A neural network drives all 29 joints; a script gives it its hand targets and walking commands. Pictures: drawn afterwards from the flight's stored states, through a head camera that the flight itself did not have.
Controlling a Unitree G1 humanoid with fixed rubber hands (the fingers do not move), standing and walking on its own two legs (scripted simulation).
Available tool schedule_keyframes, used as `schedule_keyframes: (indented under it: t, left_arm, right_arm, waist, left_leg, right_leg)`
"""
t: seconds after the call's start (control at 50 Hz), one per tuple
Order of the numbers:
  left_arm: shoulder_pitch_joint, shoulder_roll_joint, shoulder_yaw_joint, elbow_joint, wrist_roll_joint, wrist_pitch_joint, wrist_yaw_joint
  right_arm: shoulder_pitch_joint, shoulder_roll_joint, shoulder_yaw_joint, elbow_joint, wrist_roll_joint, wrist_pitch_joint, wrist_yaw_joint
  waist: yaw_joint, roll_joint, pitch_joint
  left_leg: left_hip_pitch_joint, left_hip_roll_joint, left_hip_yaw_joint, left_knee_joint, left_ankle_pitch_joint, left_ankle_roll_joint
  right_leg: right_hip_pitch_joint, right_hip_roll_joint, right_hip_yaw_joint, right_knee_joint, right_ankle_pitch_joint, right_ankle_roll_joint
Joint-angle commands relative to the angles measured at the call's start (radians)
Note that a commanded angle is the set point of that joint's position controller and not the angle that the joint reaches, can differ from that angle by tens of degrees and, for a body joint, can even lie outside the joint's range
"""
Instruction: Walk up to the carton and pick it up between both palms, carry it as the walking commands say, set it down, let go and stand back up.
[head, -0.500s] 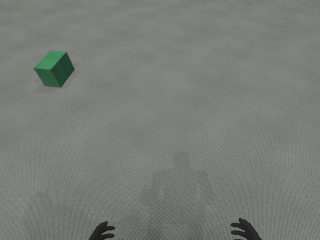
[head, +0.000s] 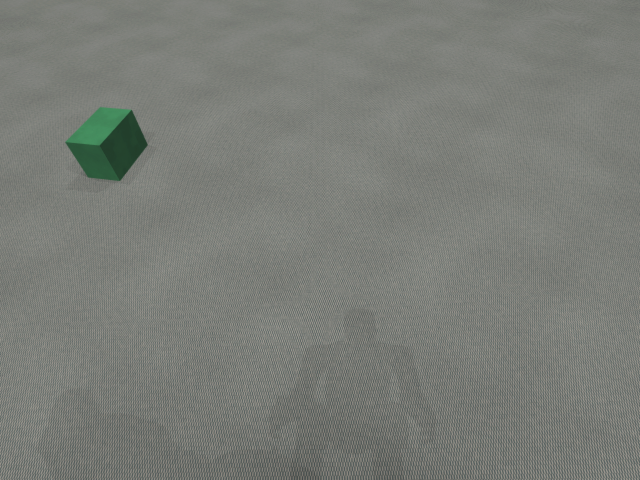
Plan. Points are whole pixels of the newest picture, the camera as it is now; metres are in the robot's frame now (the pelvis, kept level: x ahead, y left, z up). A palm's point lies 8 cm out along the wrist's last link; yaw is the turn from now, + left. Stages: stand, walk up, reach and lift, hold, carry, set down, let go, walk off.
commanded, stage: stand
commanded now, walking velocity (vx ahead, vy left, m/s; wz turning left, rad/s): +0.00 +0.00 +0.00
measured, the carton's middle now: (109, 143) +1.64 +1.10 -0.66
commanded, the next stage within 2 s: walk up in 0.42 s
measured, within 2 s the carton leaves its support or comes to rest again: neither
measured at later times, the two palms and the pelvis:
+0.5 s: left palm out of the picture +0.00 +0.20 -0.14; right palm out of the picture +0.00 -0.21 -0.14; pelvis +0.01 -0.01 +0.01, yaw +0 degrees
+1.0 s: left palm out of the picture -0.02 +0.24 -0.17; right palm (489, 479) +0.14 -0.19 -0.13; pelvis +0.08 +0.03 -0.01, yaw +5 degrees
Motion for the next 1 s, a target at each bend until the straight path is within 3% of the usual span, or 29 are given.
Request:
schedule_keyframes:
  t: [0.0,0.28,0.58,0.6,0.62,0.64,0.66,0.68,0.7,0.72,0.74,0.76,0.78,0.82,0.86,0.88,0.9,0.92,0.94,0.96,0.98]
  left_arm:
    - [0.047,0.113,0.028,0.002,-0.002,-0.023,0.010]
    - [0.076,0.063,0.018,0.161,-0.004,-0.026,0.018]
    - [0.099,0.023,0.017,0.247,-0.006,-0.023,0.026]
    - [-0.018,0.250,0.110,0.159,0.004,0.032,0.011]
    - [0.028,0.061,0.059,0.147,-0.001,-0.010,0.018]
    - [0.088,0.107,0.072,0.145,0.008,-0.020,0.024]
    - [0.161,0.137,0.080,0.167,0.002,-0.027,0.035]
    - [0.285,0.153,0.080,0.233,0.002,-0.033,0.038]
    - [0.301,0.166,0.098,0.245,0.005,-0.037,0.034]
    - [0.256,0.172,0.091,0.234,0.010,-0.044,0.035]
    - [0.244,0.156,0.083,0.225,0.018,-0.052,0.031]
    - [0.184,0.133,0.074,0.219,0.019,-0.061,0.029]
    - [0.151,0.110,0.069,0.222,0.017,-0.067,0.024]
    - [0.089,0.098,0.063,0.213,0.015,-0.083,0.018]
    - [0.054,0.111,0.066,0.212,0.009,-0.087,0.003]
    - [0.034,0.125,0.069,0.213,0.001,-0.084,-0.004]
    - [0.014,0.105,0.060,0.203,-0.004,-0.081,-0.015]
    - [-0.008,0.045,0.044,0.160,-0.018,-0.079,-0.026]
    - [-0.012,0.015,0.042,0.136,-0.006,-0.074,-0.021]
    - [-0.070,0.032,0.058,0.115,0.003,-0.070,-0.026]
    - [-0.118,0.039,0.069,0.087,-0.005,-0.070,-0.043]
  right_arm:
    - [0.040,-0.106,-0.026,-0.002,0.001,-0.024,-0.010]
    - [0.065,-0.055,-0.013,0.154,0.006,-0.024,-0.017]
    - [0.088,-0.021,-0.003,0.239,0.006,-0.022,-0.026]
    - [0.195,-0.228,-0.105,0.180,-0.027,-0.020,-0.076]
    - [0.208,-0.087,-0.069,0.234,-0.001,-0.016,-0.022]
    - [0.033,-0.098,-0.085,0.164,0.013,-0.002,-0.005]
    - [-0.101,-0.052,-0.074,0.097,-0.004,-0.008,-0.010]
    - [-0.086,0.026,-0.053,0.085,-0.016,-0.023,-0.002]
    - [-0.077,0.031,-0.050,0.069,-0.026,-0.029,0.004]
    - [-0.122,0.028,-0.054,0.041,-0.041,-0.028,0.017]
    - [-0.119,0.018,-0.057,0.031,-0.045,-0.031,0.028]
    - [-0.099,0.019,-0.056,0.037,-0.043,-0.038,0.032]
    - [-0.056,0.018,-0.053,0.053,-0.032,-0.044,0.038]
    - [0.002,0.032,-0.050,0.068,-0.013,-0.049,0.041]
    - [0.081,0.036,-0.047,0.077,-0.009,-0.054,0.036]
    - [0.177,0.036,-0.049,0.108,-0.012,-0.058,0.030]
    - [0.283,0.001,-0.065,0.154,-0.024,-0.061,0.020]
    - [0.390,-0.101,-0.090,0.177,-0.041,-0.067,0.005]
    - [0.417,-0.180,-0.100,0.165,-0.031,-0.069,-0.004]
    - [0.389,-0.166,-0.094,0.162,-0.013,-0.074,0.000]
    - [0.327,-0.122,-0.084,0.147,-0.017,-0.076,0.003]
  waist:
    - [0.003,-0.005,-0.015]
    - [0.001,-0.011,0.034]
    - [0.001,-0.010,0.068]
    - [-0.092,-0.148,0.119]
    - [-0.010,0.181,-0.065]
    - [0.067,0.133,0.077]
    - [0.120,-0.059,0.115]
    - [0.138,-0.243,0.074]
    - [0.126,-0.283,0.115]
    - [0.133,-0.203,0.143]
    - [0.112,-0.127,0.155]
    - [0.074,-0.088,0.176]
    - [0.042,-0.061,0.157]
    - [0.011,-0.059,0.162]
    - [-0.043,-0.084,0.147]
    - [-0.095,-0.069,0.110]
    - [-0.131,0.025,0.064]
    - [-0.163,0.323,0.008]
    - [-0.149,0.416,0.015]
    - [-0.149,0.299,0.036]
    - [-0.117,0.248,0.111]
  left_leg:
    - [0.025,0.056,-0.062,-0.149,0.280,0.046]
    - [0.075,0.059,-0.047,-0.198,0.309,0.038]
    - [0.088,0.063,-0.042,-0.221,0.317,0.033]
    - [0.231,0.339,-0.323,-0.146,0.764,0.121]
    - [0.094,0.164,-0.235,-0.235,-0.335,0.140]
    - [-0.245,0.075,-0.152,-0.142,-0.456,0.094]
    - [-0.454,0.012,-0.035,0.030,-0.246,0.039]
    - [-0.495,-0.016,0.040,0.313,-0.199,0.025]
    - [-0.499,0.060,0.050,0.447,-0.163,0.023]
    - [-0.535,0.098,0.020,0.526,-0.096,0.003]
    - [-0.511,0.125,-0.011,0.510,-0.056,-0.001]
    - [-0.444,0.154,-0.017,0.433,-0.056,-0.003]
    - [-0.358,0.155,0.004,0.347,-0.103,0.001]
    - [-0.245,0.139,0.049,0.207,-0.136,0.000]
    - [-0.028,0.087,0.108,0.043,-0.094,0.009]
    - [0.136,0.047,0.158,-0.035,0.014,0.008]
    - [0.300,0.038,0.140,-0.071,0.049,0.017]
    - [0.412,0.280,-0.209,-0.283,-0.040,0.079]
    - [0.379,0.467,-0.464,-0.444,0.063,0.165]
    - [0.301,0.450,-0.475,-0.468,-0.187,0.206]
    - [0.188,0.411,-0.424,-0.476,-0.189,0.202]
  right_leg:
    - [0.030,-0.065,0.072,-0.144,0.306,-0.039]
    - [0.077,-0.075,0.074,-0.198,0.354,-0.035]
    - [0.093,-0.078,0.072,-0.224,0.362,-0.032]
    - [-0.260,-0.050,-0.050,0.098,0.196,0.022]
    - [-0.016,-0.085,-0.037,0.029,-0.263,0.000]
    - [0.129,-0.116,0.066,-0.110,-0.363,-0.015]
    - [0.242,-0.225,0.196,-0.281,-0.355,-0.058]
    - [0.275,-0.363,0.366,-0.437,-0.416,-0.118]
    - [0.185,-0.416,0.423,-0.522,-0.516,-0.154]
    - [0.137,-0.456,0.495,-0.551,-0.588,-0.173]
    - [0.084,-0.453,0.510,-0.545,-0.542,-0.180]
    - [0.035,-0.422,0.414,-0.518,-0.376,-0.165]
    - [0.006,-0.382,0.321,-0.503,-0.289,-0.148]
    - [-0.013,-0.327,0.165,-0.476,-0.103,-0.128]
    - [-0.107,-0.258,0.067,-0.391,-0.054,-0.109]
    - [-0.180,-0.213,0.013,-0.267,-0.031,-0.099]
    - [-0.268,-0.163,-0.042,-0.055,0.071,-0.081]
    - [-0.409,-0.049,-0.155,0.307,-0.031,-0.024]
    - [-0.495,-0.017,-0.110,0.518,-0.216,0.007]
    - [-0.498,-0.112,0.016,0.593,-0.134,0.019]
    - [-0.485,-0.126,0.012,0.609,-0.057,0.023]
